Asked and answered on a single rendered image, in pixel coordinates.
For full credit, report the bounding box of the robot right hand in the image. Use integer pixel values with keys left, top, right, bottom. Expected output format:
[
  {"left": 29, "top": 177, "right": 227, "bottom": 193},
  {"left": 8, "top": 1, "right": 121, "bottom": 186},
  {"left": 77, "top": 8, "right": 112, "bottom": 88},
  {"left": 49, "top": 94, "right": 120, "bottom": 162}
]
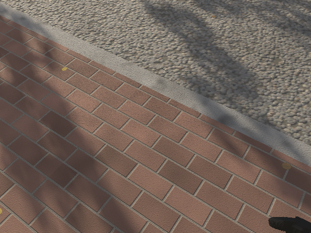
[{"left": 268, "top": 216, "right": 311, "bottom": 233}]

